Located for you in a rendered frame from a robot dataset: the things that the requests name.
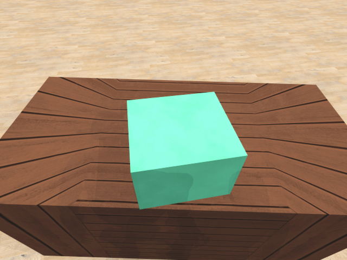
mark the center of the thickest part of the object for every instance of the carton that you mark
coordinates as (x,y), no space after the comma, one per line
(182,148)

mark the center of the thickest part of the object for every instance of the pedestal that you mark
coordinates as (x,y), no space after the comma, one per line
(66,187)

